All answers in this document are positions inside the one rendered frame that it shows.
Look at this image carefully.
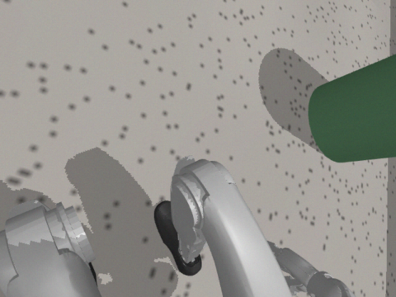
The right robot hand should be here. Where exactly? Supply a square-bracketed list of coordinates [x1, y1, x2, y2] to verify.
[267, 241, 319, 296]

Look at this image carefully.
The right robot foot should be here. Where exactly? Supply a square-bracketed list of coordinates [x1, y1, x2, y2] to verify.
[154, 201, 202, 276]

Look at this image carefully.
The right robot arm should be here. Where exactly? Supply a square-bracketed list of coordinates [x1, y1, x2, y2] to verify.
[307, 271, 356, 297]

